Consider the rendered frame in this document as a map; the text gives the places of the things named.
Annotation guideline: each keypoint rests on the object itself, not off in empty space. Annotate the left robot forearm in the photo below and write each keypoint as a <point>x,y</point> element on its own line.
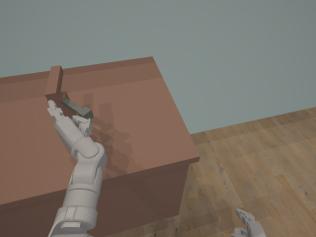
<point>79,209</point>

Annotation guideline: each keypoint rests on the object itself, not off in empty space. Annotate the right robot hand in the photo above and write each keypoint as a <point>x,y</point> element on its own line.
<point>254,228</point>

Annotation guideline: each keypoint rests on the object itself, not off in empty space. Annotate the left robot hand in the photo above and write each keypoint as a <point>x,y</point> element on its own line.
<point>66,128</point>

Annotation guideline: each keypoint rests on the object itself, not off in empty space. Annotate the tap lever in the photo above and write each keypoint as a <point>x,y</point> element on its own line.
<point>85,112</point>

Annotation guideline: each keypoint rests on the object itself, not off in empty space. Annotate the counter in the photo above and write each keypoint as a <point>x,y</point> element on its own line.
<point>147,144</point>

